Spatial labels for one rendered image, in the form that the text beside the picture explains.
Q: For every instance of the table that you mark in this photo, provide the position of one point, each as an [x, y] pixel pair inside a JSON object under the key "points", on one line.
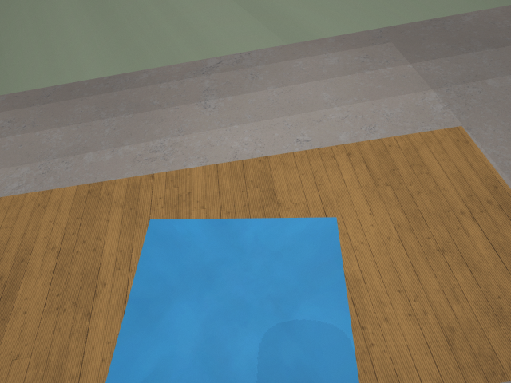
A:
{"points": [[424, 224]]}

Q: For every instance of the carton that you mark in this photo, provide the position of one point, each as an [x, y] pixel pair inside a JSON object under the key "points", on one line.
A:
{"points": [[237, 301]]}

